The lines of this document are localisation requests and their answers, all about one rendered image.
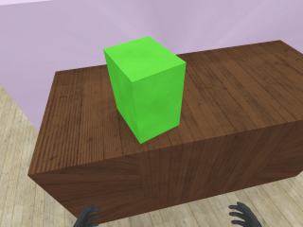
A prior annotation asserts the robot left hand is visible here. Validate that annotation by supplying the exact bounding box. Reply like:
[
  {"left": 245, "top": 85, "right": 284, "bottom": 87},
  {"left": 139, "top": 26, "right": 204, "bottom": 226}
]
[{"left": 73, "top": 204, "right": 101, "bottom": 227}]

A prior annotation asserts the robot right hand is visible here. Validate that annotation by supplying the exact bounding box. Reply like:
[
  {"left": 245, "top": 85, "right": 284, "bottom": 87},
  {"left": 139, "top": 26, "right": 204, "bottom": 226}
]
[{"left": 228, "top": 201, "right": 262, "bottom": 227}]

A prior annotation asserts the pedestal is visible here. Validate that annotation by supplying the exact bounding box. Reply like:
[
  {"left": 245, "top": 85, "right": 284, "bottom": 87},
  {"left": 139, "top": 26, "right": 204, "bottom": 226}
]
[{"left": 27, "top": 40, "right": 303, "bottom": 224}]

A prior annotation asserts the carton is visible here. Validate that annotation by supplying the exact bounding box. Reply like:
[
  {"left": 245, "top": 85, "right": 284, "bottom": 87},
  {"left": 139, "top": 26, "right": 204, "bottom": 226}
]
[{"left": 103, "top": 36, "right": 187, "bottom": 144}]

